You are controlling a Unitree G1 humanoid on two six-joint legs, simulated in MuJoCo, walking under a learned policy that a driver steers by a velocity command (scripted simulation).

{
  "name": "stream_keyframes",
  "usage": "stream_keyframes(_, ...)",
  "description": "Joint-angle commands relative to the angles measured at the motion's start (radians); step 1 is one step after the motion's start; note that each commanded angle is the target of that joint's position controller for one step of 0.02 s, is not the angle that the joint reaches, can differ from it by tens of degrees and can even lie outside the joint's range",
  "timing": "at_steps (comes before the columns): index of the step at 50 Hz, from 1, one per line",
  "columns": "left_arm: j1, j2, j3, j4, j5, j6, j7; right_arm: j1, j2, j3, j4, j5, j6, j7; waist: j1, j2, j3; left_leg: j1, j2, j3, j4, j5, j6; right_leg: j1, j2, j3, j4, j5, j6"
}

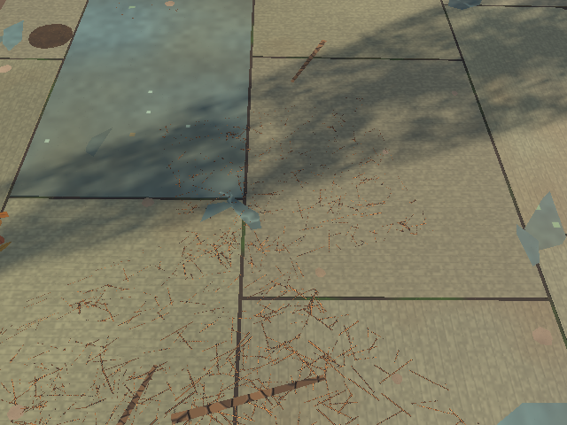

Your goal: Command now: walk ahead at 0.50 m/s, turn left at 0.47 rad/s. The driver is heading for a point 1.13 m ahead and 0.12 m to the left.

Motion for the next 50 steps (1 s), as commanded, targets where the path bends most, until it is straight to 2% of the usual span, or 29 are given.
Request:
stream_keyframes(1,0.006,0.09,0.028,-0.074,0.009,0.001,0.012,-0.024,-0.152,-0.039,-0.078,0.004,-0.014,-0.019,0.033,0.081,-0.064,0.08,0.255,-0.292,-0.199,0.206,0.194,-0.104,-0.033,0.006,-0.111,0.074,0.044)
stream_keyframes(3,-0.069,0.069,0.02,-0.094,0.009,0.003,0.015,0.001,-0.171,-0.046,-0.067,0.01,-0.009,-0.031,0.009,0.08,-0.045,0.045,0.223,-0.248,-0.199,0.208,0.169,-0.093,-0.018,0.0,-0.256,0.208,0.065)
stream_keyframes(6,-0.175,0.046,0.012,-0.116,0.0,-0.006,0.008,0.045,-0.174,-0.049,-0.048,0.018,0.004,-0.043,-0.034,0.1,-0.041,0.016,0.184,-0.223,-0.176,0.145,0.125,-0.009,0.028,-0.006,-0.458,0.384,0.075)
stream_keyframes(9,-0.245,0.063,0.017,-0.137,-0.014,-0.018,-0.005,0.093,-0.172,-0.05,-0.029,0.024,0.017,-0.048,-0.056,0.108,-0.039,0.068,0.206,-0.289,-0.128,0.096,0.112,0.023,0.055,0.011,-0.55,0.404,0.066)
stream_keyframes(12,-0.234,0.097,0.032,-0.138,-0.019,-0.031,-0.014,0.093,-0.167,-0.052,-0.029,0.022,0.029,-0.053,-0.033,0.133,-0.042,0.158,0.238,-0.382,-0.044,0.089,0.093,0.06,0.06,0.035,-0.613,0.303,0.033)
stream_keyframes(14,-0.111,0.127,0.052,-0.108,-0.017,-0.04,-0.008,0.062,-0.147,-0.048,-0.042,0.018,0.033,-0.052,0.039,0.148,-0.088,0.146,0.205,-0.382,0.063,0.159,0.059,0.238,0.053,0.013,-0.675,0.283,-0.016)
stream_keyframes(15,0.016,0.166,0.067,-0.093,0.0,-0.044,0.0,0.048,-0.099,-0.03,-0.059,0.009,0.029,-0.046,0.101,0.105,-0.203,0.064,0.157,-0.327,0.26,0.133,0.027,0.47,-0.054,0.095,-0.643,0.271,-0.074)
stream_keyframes(16,0.147,0.248,0.087,-0.078,0.016,-0.037,0.008,0.147,-0.035,-0.01,-0.079,0.013,0.021,-0.047,0.099,-0.1,-0.358,-0.218,0.023,-0.185,0.585,-0.165,-0.044,0.835,-0.277,0.416,-0.645,0.191,-0.201)
stream_keyframes(17,0.191,0.232,0.088,-0.046,-0.008,-0.022,-0.001,0.201,-0.068,-0.006,-0.093,0.028,0.014,-0.046,0.082,-0.31,-0.39,-0.447,0.037,-0.133,0.791,-0.464,-0.067,0.909,-0.401,0.744,-0.734,-0.049,-0.284)
stream_keyframes(18,0.137,0.143,0.066,-0.065,-0.017,-0.017,0.001,0.138,-0.157,-0.028,-0.076,0.034,0.017,-0.046,0.102,-0.163,-0.243,-0.514,0.1,-0.151,0.871,-0.387,-0.077,0.786,-0.36,0.651,-0.77,-0.173,-0.245)
stream_keyframes(19,0.091,0.108,0.055,-0.07,-0.012,-0.008,0.004,0.049,-0.175,-0.035,-0.09,0.024,0.023,-0.044,0.106,-0.081,-0.136,-0.51,0.133,-0.112,0.879,-0.303,-0.083,0.657,-0.311,0.49,-0.783,-0.112,-0.202)
stream_keyframes(20,0.049,0.091,0.046,-0.065,-0.006,-0.004,0.004,0.007,-0.161,-0.037,-0.102,0.015,0.026,-0.042,0.086,-0.046,-0.065,-0.487,0.159,-0.096,0.841,-0.245,-0.088,0.54,-0.265,0.38,-0.814,-0.003,-0.186)
stream_keyframes(21,0.024,0.071,0.038,-0.058,-0.002,-0.004,0.004,-0.008,-0.146,-0.041,-0.109,0.012,0.03,-0.038,0.065,-0.061,-0.03,-0.458,0.188,-0.093,0.8,-0.206,-0.089,0.468,-0.23,0.296,-0.841,0.079,-0.175)
stream_keyframes(23,0.009,0.069,0.039,-0.044,-0.002,-0.011,0.003,0.007,-0.101,-0.034,-0.113,0.022,0.04,-0.03,0.041,-0.096,-0.016,-0.407,0.211,-0.066,0.765,-0.167,-0.093,0.392,-0.199,0.182,-0.889,0.171,-0.174)
stream_keyframes(27,0.041,0.113,0.052,0.005,-0.005,-0.022,-0.005,-0.051,-0.054,-0.016,-0.135,0.01,0.036,-0.026,0.04,-0.046,-0.015,-0.425,0.212,-0.069,0.592,-0.053,-0.107,0.395,-0.201,0.072,-0.933,0.339,-0.216)
stream_keyframes(31,0.062,0.142,0.055,0.039,-0.024,-0.009,-0.005,-0.178,-0.035,0.001,-0.156,0.007,0.012,-0.004,0.077,-0.031,0.005,-0.35,0.196,0.002,0.32,0.136,-0.096,0.404,-0.165,-0.045,-0.937,0.4,-0.19)
stream_keyframes(35,0.146,0.177,0.061,0.093,-0.041,0.012,-0.005,-0.286,-0.048,0.002,-0.197,0.015,0.003,0.012,0.101,-0.045,0.027,-0.325,0.174,0.036,0.19,0.102,-0.068,0.504,-0.213,-0.041,-0.909,0.428,-0.175)
stream_keyframes(37,0.152,0.192,0.064,0.111,-0.047,0.026,-0.001,-0.276,-0.073,-0.007,-0.204,0.012,0.002,0.016,0.073,-0.064,0.012,-0.269,0.148,0.057,0.142,0.028,-0.037,0.559,-0.231,-0.048,-0.846,0.567,-0.156)
stream_keyframes(38,0.142,0.201,0.065,0.116,-0.05,0.032,0.002,-0.212,-0.095,-0.02,-0.188,0.007,0.002,0.014,0.026,-0.072,-0.031,-0.156,0.118,0.083,0.107,0.026,-0.016,0.561,-0.218,-0.073,-0.762,0.723,-0.138)
stream_keyframes(39,0.14,0.19,0.058,0.12,-0.049,0.036,0.005,-0.076,-0.134,-0.043,-0.144,0.003,0.003,0.008,-0.046,-0.059,-0.114,0.05,0.087,0.107,0.071,0.065,0.012,0.518,-0.179,-0.115,-0.603,0.832,-0.112)
stream_keyframes(40,0.145,0.15,0.038,0.109,-0.033,0.032,0.008,0.085,-0.193,-0.067,-0.106,-0.003,0.008,-0.007,-0.116,-0.02,-0.228,0.347,0.186,-0.002,0.111,0.1,0.056,0.331,-0.137,-0.134,-0.364,0.666,-0.074)
stream_keyframes(41,0.234,0.031,-0.005,0.071,-0.015,0.015,-0.001,0.167,-0.301,-0.087,-0.096,-0.019,0.012,-0.017,-0.086,0.23,-0.376,0.699,0.476,-0.478,0.053,-0.05,0.213,-0.073,0.028,-0.143,0.042,0.072,-0.002)
stream_keyframes(42,0.206,0.088,0.009,0.096,-0.031,-0.003,-0.005,0.182,-0.224,-0.067,-0.097,-0.01,0.012,-0.018,-0.114,0.214,-0.453,0.687,0.527,-0.667,-0.061,-0.105,0.237,-0.168,0.052,0.031,0.196,-0.251,-0.006)
stream_keyframes(43,0.132,0.153,0.031,0.066,-0.063,-0.009,-0.01,0.124,-0.182,-0.049,-0.091,-0.009,0.008,-0.017,-0.105,0.173,-0.283,0.564,0.495,-0.5,-0.075,-0.097,0.189,-0.252,0.002,0.047,0.237,-0.204,-0.017)
stream_keyframes(44,0.08,0.141,0.029,0.055,-0.063,-0.009,-0.008,0.064,-0.149,-0.039,-0.089,-0.006,0.003,-0.016,-0.074,0.135,-0.189,0.431,0.445,-0.362,-0.096,-0.058,0.155,-0.244,-0.045,0.022,0.19,-0.121,-0.022)
stream_keyframes(45,0.059,0.129,0.03,0.054,-0.047,-0.002,-0.004,0.006,-0.115,-0.03,-0.083,-0.009,-0.003,-0.011,-0.04,0.114,-0.117,0.31,0.405,-0.274,-0.138,-0.02,0.135,-0.217,-0.072,0.013,0.129,-0.056,-0.017)
stream_keyframes(46,0.083,0.121,0.036,0.066,-0.041,0.015,-0.001,-0.036,-0.084,-0.023,-0.084,-0.014,-0.014,-0.009,-0.003,0.137,-0.089,0.221,0.375,-0.203,-0.179,0.019,0.117,-0.151,-0.098,0.025,0.093,-0.002,-0.013)
stream_keyframes(48,0.128,0.073,0.03,0.086,-0.042,0.045,0.001,-0.07,-0.079,-0.028,-0.068,-0.018,-0.035,-0.006,0.034,0.13,-0.065,0.126,0.369,-0.122,-0.246,0.077,0.124,-0.083,-0.1,0.027,0.076,0.056,0.003)
stream_keyframes(50,0.099,0.06,0.031,0.074,-0.04,0.06,0.006,-0.076,-0.09,-0.035,-0.046,-0.024,-0.048,-0.012,0.044,0.103,-0.028,0.105,0.368,-0.044,-0.282,0.138,0.123,-0.123,-0.097,0.047,0.029,0.127,0.017)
